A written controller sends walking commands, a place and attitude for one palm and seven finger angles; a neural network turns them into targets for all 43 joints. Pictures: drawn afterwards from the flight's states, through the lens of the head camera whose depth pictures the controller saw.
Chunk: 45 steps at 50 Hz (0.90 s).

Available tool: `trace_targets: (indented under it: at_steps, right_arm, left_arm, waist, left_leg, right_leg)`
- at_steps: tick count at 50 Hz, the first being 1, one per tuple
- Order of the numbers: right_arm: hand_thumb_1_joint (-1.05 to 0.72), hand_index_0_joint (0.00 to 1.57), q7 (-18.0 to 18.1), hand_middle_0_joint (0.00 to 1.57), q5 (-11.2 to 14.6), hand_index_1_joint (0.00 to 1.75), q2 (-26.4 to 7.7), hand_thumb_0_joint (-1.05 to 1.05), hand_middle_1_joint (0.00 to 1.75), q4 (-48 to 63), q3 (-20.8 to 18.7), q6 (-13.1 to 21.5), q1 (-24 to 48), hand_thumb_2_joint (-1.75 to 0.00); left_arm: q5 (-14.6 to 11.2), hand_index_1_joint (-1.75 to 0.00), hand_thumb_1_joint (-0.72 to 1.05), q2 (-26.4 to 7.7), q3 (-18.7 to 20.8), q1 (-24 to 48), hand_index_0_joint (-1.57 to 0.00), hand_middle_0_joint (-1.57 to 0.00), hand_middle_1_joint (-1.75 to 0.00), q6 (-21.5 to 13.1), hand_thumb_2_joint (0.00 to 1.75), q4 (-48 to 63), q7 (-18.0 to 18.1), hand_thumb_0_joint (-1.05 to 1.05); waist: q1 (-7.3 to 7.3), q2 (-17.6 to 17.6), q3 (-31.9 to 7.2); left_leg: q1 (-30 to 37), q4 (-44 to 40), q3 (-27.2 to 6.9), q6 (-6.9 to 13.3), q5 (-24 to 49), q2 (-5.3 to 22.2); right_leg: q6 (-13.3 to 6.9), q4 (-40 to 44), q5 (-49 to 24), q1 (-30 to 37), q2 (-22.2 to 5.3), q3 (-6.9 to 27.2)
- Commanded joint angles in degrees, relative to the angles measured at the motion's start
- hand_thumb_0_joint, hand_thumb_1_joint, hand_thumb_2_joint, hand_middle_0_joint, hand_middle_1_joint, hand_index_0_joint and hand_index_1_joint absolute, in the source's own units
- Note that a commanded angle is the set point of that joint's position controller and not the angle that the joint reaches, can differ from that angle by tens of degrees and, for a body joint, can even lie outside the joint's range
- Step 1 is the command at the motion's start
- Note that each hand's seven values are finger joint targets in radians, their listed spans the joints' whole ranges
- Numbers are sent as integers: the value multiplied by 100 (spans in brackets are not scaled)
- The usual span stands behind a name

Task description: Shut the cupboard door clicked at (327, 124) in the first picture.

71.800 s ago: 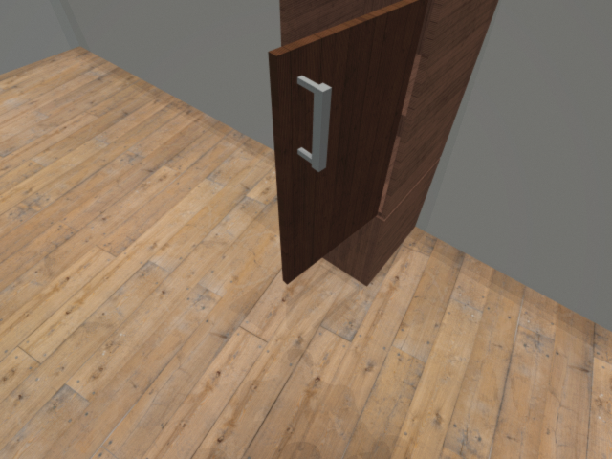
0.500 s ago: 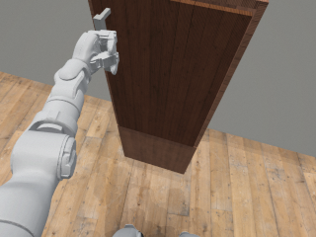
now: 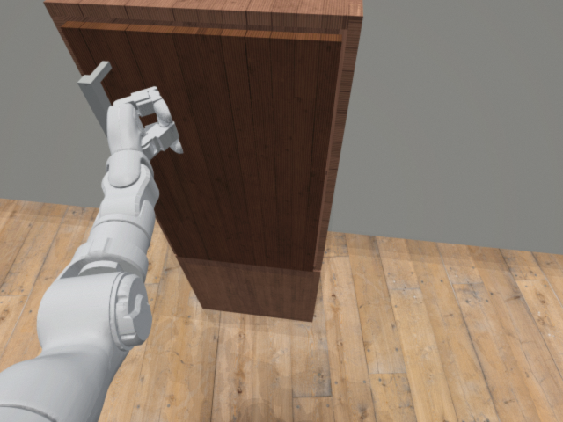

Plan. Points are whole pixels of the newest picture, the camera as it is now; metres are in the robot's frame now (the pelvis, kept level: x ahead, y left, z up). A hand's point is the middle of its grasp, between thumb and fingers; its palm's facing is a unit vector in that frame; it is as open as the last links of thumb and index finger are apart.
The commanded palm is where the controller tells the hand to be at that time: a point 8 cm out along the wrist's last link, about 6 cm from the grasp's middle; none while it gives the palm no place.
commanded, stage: pull the fist back off the door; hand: left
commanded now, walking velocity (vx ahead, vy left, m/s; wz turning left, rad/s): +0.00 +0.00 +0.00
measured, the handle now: (117, 117) +0.54 +0.20 +0.15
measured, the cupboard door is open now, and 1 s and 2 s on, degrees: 0 0 0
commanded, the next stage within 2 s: draw the hand back to the body in 0.42 s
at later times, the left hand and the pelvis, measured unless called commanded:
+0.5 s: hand (156, 175) +0.40 +0.12 +0.16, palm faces +0.09 -1.00 +0.00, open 3.1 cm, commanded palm +0.38 +0.17 +0.16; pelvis +0.03 -0.03 +0.02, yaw +4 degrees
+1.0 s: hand (92, 229) +0.32 +0.18 +0.17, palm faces +0.10 -0.99 -0.03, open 3.1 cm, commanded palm +0.29 +0.23 +0.18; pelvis +0.02 -0.01 +0.02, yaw +3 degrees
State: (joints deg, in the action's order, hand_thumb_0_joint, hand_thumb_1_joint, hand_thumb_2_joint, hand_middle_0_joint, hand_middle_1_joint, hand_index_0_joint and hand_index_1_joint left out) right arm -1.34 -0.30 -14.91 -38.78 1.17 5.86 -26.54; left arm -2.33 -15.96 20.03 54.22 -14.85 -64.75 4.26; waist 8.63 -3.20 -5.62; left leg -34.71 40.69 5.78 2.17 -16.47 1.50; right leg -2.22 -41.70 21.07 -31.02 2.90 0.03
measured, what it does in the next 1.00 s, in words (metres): stands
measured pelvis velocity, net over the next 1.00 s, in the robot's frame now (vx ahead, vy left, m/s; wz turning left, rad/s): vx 0.02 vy -0.01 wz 0.05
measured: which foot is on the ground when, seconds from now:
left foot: down 0.00-1.00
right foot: down 0.00-1.00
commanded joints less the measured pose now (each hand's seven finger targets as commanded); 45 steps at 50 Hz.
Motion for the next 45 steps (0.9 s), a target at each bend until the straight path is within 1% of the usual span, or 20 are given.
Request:
trace_targets:
  at_steps: [1, 5, 6, 8, 11, 12, 13, 15, 17, 18, 20, 22, 24, 27, 29, 30, 32, 35, 40, 45]
  right_arm:
    - [-90, 20, 80, 20, 176, 30, -864, 0, 30, 853, -403, 136, 165, -90]
    - [-90, 20, 127, 20, 338, 30, -772, 0, 30, 920, -456, 143, 432, -90]
    - [-90, 20, 146, 20, 349, 30, -782, 0, 30, 856, -468, 132, 480, -90]
    - [-90, 20, 171, 20, 364, 30, -733, 0, 30, 855, -418, 117, 634, -90]
    - [-90, 20, 210, 20, 360, 30, -682, 0, 30, 909, -382, 130, 903, -90]
    - [-90, 20, 216, 20, 360, 30, -680, 0, 30, 918, -369, 125, 952, -90]
    - [-90, 20, 218, 20, 355, 30, -646, 0, 30, 943, -357, 113, 1065, -90]
    - [-90, 20, 239, 20, 361, 30, -663, 0, 30, 1001, -347, 95, 1165, -90]
    - [-90, 20, 230, 20, 380, 30, -627, 0, 30, 1069, -318, 65, 1356, -90]
    - [-90, 20, 241, 20, 386, 30, -622, 0, 30, 1080, -303, 34, 1450, -90]
    - [-90, 20, 290, 20, 399, 30, -674, 0, 30, 1054, -274, -76, 1505, -90]
    - [-90, 20, 314, 20, 428, 30, -657, 0, 30, 1078, -211, -195, 1666, -90]
    - [-90, 20, 337, 20, 426, 30, -599, 0, 30, 1121, -165, -278, 1779, -90]
    - [-90, 20, 358, 20, 415, 30, -573, 0, 30, 1164, -125, -342, 1859, -90]
    - [-90, 20, 359, 20, 397, 30, -546, 0, 30, 1244, -109, -348, 1915, -90]
    - [-90, 20, 374, 20, 396, 30, -588, 0, 30, 1265, -118, -362, 1893, -90]
    - [-90, 20, 360, 20, 391, 30, -538, 0, 30, 1360, -82, -346, 1995, -90]
    - [-90, 20, 357, 20, 403, 30, -580, 0, 30, 1432, -85, -359, 2019, -90]
    - [-90, 20, 395, 20, 457, 30, -591, 0, 30, 1535, -91, -353, 2199, -90]
    - [-90, 20, 499, 20, 478, 30, -572, 0, 30, 1534, -85, -182, 2314, -90]
  left_arm:
    - [-284, -150, 90, -1230, -179, 1528, -130, -130, -150, -371, 90, 2187, -259, 0]
    - [-648, -150, 90, -341, -1012, 1073, -130, -130, -150, 6, 90, 3539, -697, 0]
    - [-726, -150, 90, -552, -797, 806, -130, -130, -150, 126, 90, 3708, -714, 0]
    - [-818, -150, 90, -394, -931, 602, -130, -130, -150, 343, 90, 4059, -684, 0]
    - [-795, -150, 90, -388, -923, 268, -130, -130, -150, 502, 90, 4727, -499, 0]
    - [-773, -150, 90, -510, -807, 185, -130, -130, -150, 518, 90, 4922, -430, 0]
    - [-736, -150, 90, -285, -1036, 28, -130, -130, -150, 560, 90, 5061, -413, 0]
    - [-715, -150, 90, -308, -1037, -168, -130, -130, -150, 595, 90, 5370, -362, 0]
    - [-721, -150, 90, -81, -1197, -517, -130, -130, -150, 697, 90, 5529, -390, 0]
    - [-732, -150, 90, 49, -1342, -550, -130, -130, -150, 798, 90, 5488, -419, 0]
    - [-755, -150, 90, -147, -1189, -505, -130, -130, -150, 994, 90, 5191, -445, 0]
    - [-774, -150, 90, -211, -1127, -461, -130, -130, -150, 1218, 90, 5018, -492, 0]
    - [-767, -150, 90, 17, -1372, -139, -130, -130, -150, 1358, 90, 5071, -531, 0]
    - [-804, -150, 90, 0, -1377, 36, -130, -130, -150, 1397, 90, 5164, -557, 0]
    - [-829, -150, 90, -60, -1290, -267, -130, -130, -150, 1342, 90, 5345, -598, 0]
    - [-851, -150, 90, -320, -1042, -584, -130, -130, -150, 1303, 90, 5332, -596, 0]
    - [-900, -150, 90, -194, -1133, -782, -130, -130, -150, 1243, 90, 5649, -669, 0]
    - [-966, -150, 90, -518, -754, -1707, -130, -130, -150, 1287, 90, 5752, -750, 0]
    - [-1012, -150, 90, -593, -743, -2294, -130, -130, -150, 1487, 90, 6528, -914, 0]
    - [-1135, -150, 90, -530, -882, -2423, -130, -130, -150, 1650, 90, 7338, -1023, 0]
  waist:
    - [-485, 815, -1792]
    - [-458, 175, -1912]
    - [-571, 131, -1793]
    - [-571, 277, -1595]
    - [-660, 221, -1504]
    - [-695, 367, -1580]
    - [-689, 308, -1511]
    - [-709, 529, -1596]
    - [-748, 630, -1601]
    - [-696, 656, -1420]
    - [-633, 985, -1092]
    - [-625, 1044, -902]
    - [-586, 711, -938]
    - [-593, 432, -1104]
    - [-720, 257, -1379]
    - [-796, 464, -1460]
    - [-849, 425, -1575]
    - [-1033, 764, -1493]
    - [-1041, 694, -1051]
    - [-955, 197, -766]
  left_leg:
    - [1444, -431, -339, 96, 969, -178]
    - [2275, -407, -293, 147, 1404, -194]
    - [2301, -426, -334, 142, 1399, -203]
    - [2284, -546, -362, 141, 1303, -226]
    - [2408, -609, -372, 165, 1373, -272]
    - [2435, -626, -395, 162, 1440, -271]
    - [2504, -649, -380, 158, 1494, -278]
    - [2634, -645, -392, 170, 1680, -275]
    - [2717, -670, -407, 146, 1822, -288]
    - [2722, -680, -397, 146, 1758, -287]
    - [2628, -710, -430, 151, 1551, -281]
    - [2511, -752, -454, 126, 1342, -309]
    - [2630, -769, -486, 107, 1331, -327]
    - [2756, -726, -534, 93, 1453, -333]
    - [2872, -762, -549, 69, 1628, -323]
    - [2855, -767, -569, 81, 1684, -295]
    - [2868, -837, -555, 64, 1786, -304]
    - [2744, -942, -527, 72, 1842, -258]
    - [2777, -1089, -460, 100, 1701, -214]
    - [3038, -1203, -532, 87, 1384, -181]
  right_leg:
    - [218, 924, -2091, 1173, -6, 81]
    - [340, 1109, -2606, 1185, -24, 104]
    - [360, 1155, -2651, 1194, -35, 126]
    - [362, 1244, -2637, 1281, -71, 103]
    - [417, 1255, -2835, 1405, -133, 126]
    - [442, 1233, -2995, 1498, -162, 129]
    - [414, 1215, -3054, 1510, -162, 106]
    - [480, 1181, -3366, 1625, -187, 108]
    - [480, 1129, -3693, 1711, -231, 83]
    - [501, 1171, -3680, 1647, -242, 87]
    - [585, 1278, -3540, 1565, -274, 119]
    - [582, 1354, -3373, 1520, -330, 165]
    - [495, 1383, -3147, 1469, -332, 149]
    - [427, 1364, -3146, 1491, -339, 145]
    - [295, 1310, -3160, 1678, -308, 75]
    - [335, 1295, -3245, 1775, -301, 75]
    - [291, 1258, -3424, 1969, -326, 40]
    - [340, 1284, -3628, 2195, -317, 24]
    - [349, 1454, -3240, 2116, -291, 11]
    - [219, 1670, -2256, 1770, -189, -60]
